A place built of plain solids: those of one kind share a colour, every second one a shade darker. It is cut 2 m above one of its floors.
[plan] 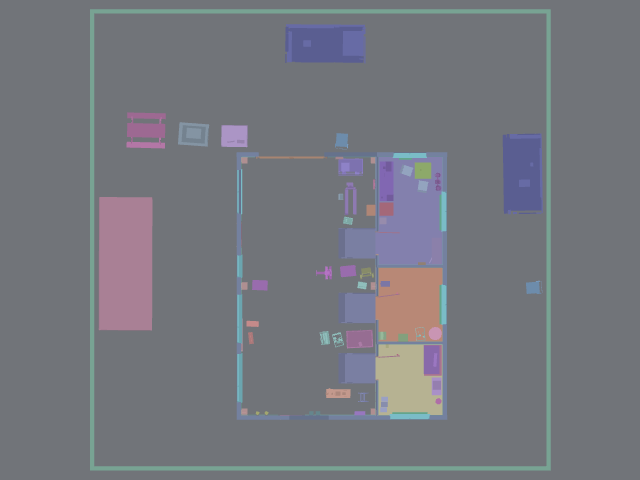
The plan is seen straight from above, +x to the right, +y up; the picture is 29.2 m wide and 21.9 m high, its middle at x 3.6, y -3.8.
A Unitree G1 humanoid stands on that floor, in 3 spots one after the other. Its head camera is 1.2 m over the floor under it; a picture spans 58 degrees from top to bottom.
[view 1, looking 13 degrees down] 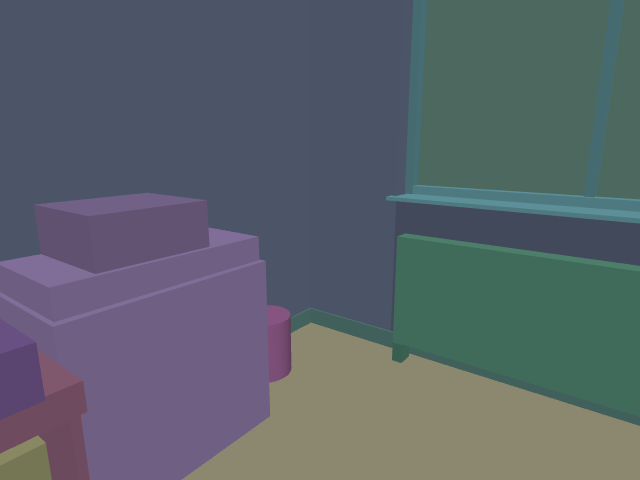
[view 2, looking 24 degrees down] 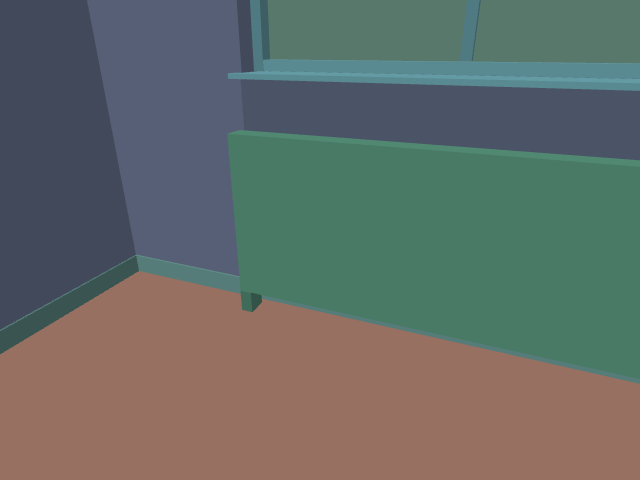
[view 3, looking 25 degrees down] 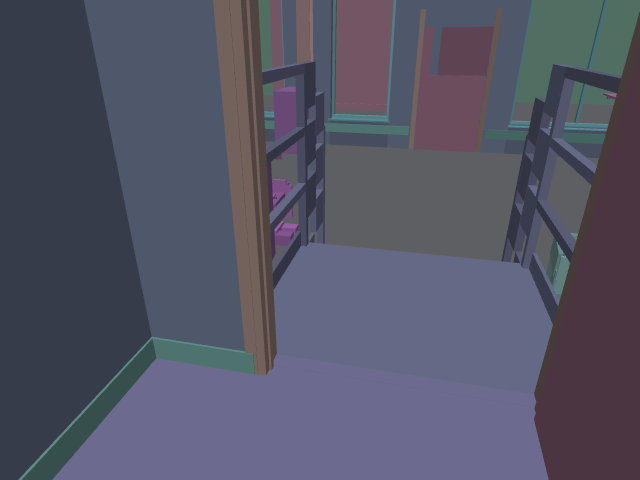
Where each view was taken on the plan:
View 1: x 7.50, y -9.65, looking -53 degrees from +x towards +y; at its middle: wall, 2.76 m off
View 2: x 7.50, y -6.90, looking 22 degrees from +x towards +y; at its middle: radiator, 1.84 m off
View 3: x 7.50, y -3.95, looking -167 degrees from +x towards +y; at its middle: door_landing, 3.27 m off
